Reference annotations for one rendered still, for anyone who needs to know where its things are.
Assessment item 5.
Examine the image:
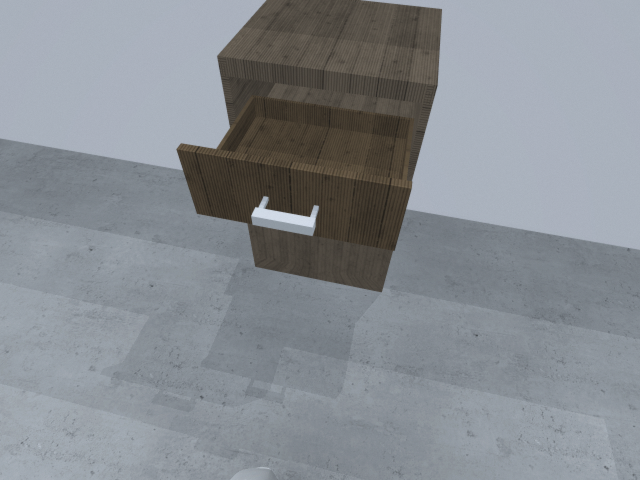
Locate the handle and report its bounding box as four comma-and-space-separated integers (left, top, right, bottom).
251, 196, 319, 236

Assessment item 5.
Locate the cabinet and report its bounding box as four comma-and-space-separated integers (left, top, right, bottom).
217, 0, 442, 292

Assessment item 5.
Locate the drawer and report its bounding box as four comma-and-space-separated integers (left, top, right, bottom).
176, 95, 414, 251

